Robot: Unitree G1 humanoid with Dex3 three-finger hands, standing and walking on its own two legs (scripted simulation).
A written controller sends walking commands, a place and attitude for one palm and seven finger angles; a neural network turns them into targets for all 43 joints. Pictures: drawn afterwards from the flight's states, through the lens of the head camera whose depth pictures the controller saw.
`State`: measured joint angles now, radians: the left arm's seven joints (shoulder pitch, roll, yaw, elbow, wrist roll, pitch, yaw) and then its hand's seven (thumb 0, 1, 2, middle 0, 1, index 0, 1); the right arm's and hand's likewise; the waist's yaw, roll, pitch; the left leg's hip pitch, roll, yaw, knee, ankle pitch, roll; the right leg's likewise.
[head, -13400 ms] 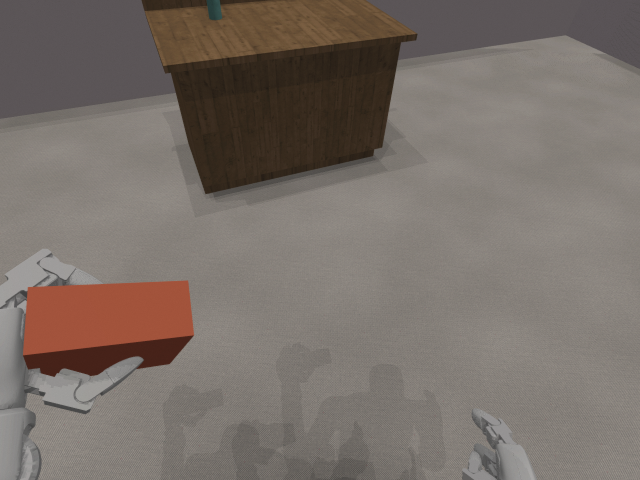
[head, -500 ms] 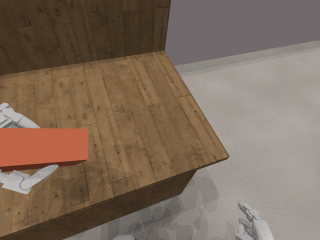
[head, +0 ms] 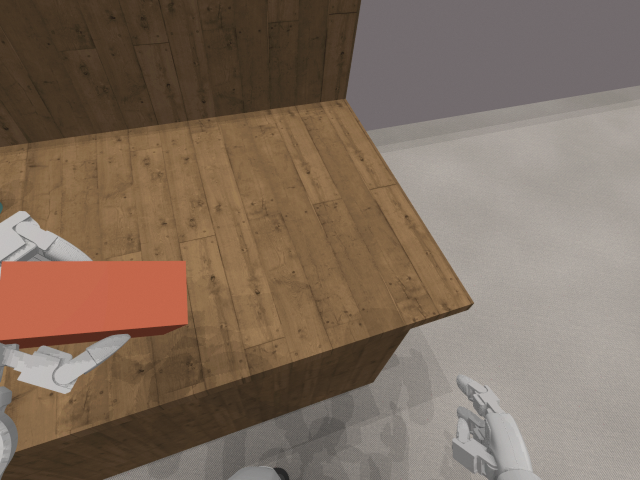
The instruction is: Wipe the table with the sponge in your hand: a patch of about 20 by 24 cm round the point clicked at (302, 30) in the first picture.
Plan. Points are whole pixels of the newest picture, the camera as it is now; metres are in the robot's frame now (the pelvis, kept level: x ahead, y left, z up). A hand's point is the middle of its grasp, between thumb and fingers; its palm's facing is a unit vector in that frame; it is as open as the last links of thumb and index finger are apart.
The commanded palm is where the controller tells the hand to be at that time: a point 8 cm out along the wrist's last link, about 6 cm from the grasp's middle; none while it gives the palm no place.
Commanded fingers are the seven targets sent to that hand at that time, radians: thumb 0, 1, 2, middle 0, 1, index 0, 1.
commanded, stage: look again from close up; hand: left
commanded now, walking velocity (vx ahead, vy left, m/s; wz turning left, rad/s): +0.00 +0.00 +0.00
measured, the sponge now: (125, 304) +0.24 +0.22 +0.14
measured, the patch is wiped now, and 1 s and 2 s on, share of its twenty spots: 0.00 0.00 0.00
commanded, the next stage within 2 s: turn the palm down, sponge in hand in 0.30 s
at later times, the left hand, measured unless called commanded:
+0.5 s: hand (51, 251) +0.25 +0.26 +0.19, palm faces +0.38 -0.79 -0.48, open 9.6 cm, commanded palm +0.17 +0.27 +0.18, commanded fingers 0.00 0.10 1.30 -1.20 -1.60 -1.20 -1.60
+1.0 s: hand (103, 331) +0.21 +0.23 +0.13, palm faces +0.27 -0.62 -0.74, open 9.6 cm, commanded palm +0.17 +0.25 +0.17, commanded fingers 0.00 0.10 1.30 -1.20 -1.60 -1.20 -1.60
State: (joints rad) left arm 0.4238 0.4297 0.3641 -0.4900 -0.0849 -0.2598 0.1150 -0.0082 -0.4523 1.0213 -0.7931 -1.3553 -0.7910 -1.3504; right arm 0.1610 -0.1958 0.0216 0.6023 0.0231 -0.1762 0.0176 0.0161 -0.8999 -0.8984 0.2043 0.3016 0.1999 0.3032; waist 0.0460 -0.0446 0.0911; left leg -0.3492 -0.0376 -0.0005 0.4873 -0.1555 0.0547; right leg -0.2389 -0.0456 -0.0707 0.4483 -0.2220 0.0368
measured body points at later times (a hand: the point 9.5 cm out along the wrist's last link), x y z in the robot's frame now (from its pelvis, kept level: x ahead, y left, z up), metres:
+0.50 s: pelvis -0.01 -0.01 +0.00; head +0.01 +0.01 +0.45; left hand +0.22 +0.30 +0.22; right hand +0.18 -0.24 -0.07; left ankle +0.06 +0.08 -0.74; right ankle +0.01 -0.15 -0.74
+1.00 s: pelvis +0.00 -0.06 -0.01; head +0.00 -0.08 +0.43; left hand +0.19 +0.26 +0.17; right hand +0.20 -0.28 -0.10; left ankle +0.06 +0.08 -0.74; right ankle +0.01 -0.15 -0.74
